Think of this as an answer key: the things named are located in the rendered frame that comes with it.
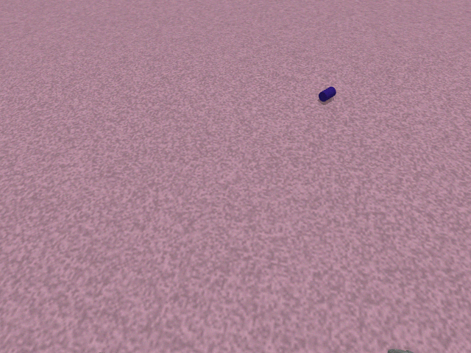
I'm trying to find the can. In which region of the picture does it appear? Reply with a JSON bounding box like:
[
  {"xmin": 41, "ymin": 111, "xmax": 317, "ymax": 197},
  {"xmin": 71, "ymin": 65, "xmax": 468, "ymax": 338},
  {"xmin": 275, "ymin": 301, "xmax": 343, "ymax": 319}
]
[{"xmin": 319, "ymin": 87, "xmax": 336, "ymax": 101}]

